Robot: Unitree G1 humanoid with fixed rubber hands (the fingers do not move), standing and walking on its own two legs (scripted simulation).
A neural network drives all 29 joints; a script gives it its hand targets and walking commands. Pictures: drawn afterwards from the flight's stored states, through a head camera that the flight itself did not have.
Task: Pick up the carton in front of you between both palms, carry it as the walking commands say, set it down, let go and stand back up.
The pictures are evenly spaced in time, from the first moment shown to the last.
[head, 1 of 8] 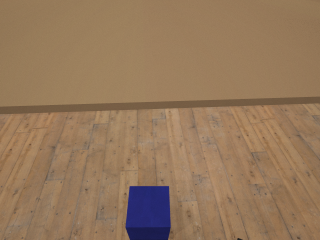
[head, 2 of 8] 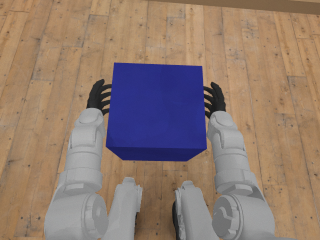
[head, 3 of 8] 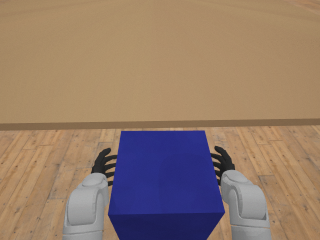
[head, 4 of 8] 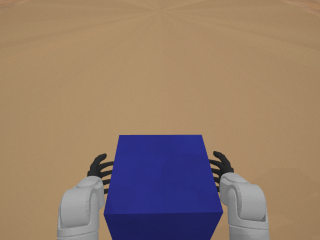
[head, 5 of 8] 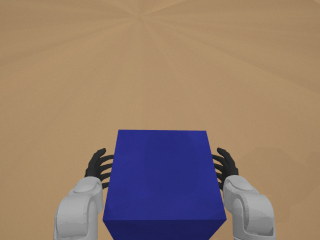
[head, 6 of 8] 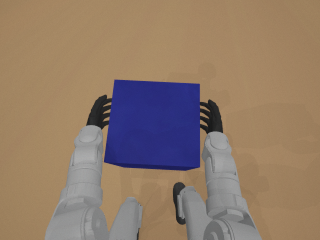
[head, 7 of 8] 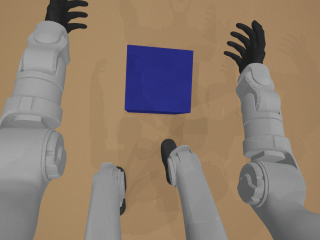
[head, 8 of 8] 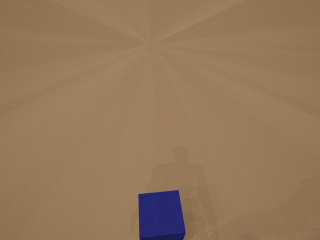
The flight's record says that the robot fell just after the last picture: no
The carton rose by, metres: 0.85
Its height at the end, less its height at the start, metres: +0.09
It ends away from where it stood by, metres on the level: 5.41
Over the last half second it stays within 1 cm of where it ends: yes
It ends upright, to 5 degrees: yes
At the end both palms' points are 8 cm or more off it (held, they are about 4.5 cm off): yes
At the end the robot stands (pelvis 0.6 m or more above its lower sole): yes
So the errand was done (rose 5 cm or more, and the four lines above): yes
